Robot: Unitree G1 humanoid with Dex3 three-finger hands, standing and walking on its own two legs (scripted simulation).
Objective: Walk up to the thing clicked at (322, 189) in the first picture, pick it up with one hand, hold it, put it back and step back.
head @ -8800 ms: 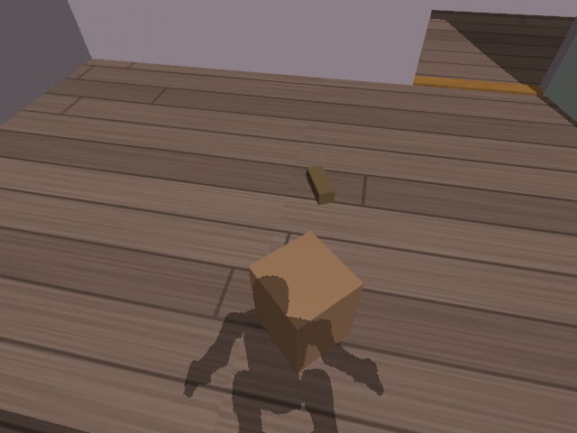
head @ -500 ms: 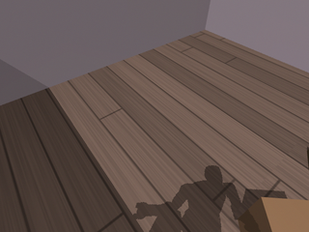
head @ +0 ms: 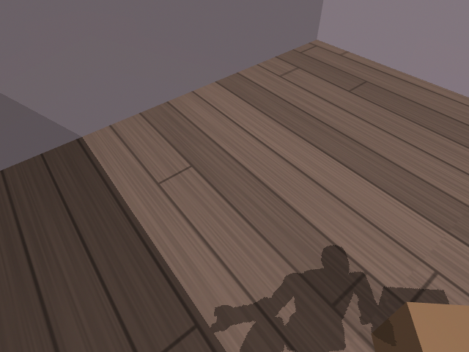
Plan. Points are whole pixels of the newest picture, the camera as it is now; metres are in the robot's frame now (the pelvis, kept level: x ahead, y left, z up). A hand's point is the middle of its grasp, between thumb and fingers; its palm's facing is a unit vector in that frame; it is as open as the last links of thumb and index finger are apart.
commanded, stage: stand
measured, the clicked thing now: out of the picture +0.72 -1.17 -0.74
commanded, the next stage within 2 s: none
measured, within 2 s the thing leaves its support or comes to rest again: neither
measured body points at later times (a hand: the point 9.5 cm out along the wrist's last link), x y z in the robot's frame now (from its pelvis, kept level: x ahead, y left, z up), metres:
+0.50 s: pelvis -0.01 +0.01 +0.00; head +0.00 +0.01 +0.45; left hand +0.06 +0.31 -0.13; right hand +0.06 -0.30 -0.13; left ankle -0.01 +0.14 -0.75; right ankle +0.00 -0.11 -0.75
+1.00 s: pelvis +0.00 +0.01 +0.00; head +0.00 +0.01 +0.45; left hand +0.07 +0.31 -0.13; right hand +0.07 -0.29 -0.13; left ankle -0.01 +0.14 -0.75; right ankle +0.00 -0.11 -0.75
